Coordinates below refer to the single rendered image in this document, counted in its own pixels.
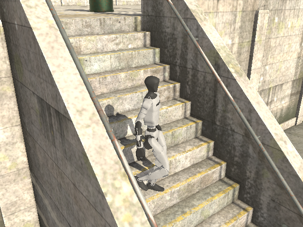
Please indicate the stairs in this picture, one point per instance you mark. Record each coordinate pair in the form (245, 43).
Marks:
(117, 57)

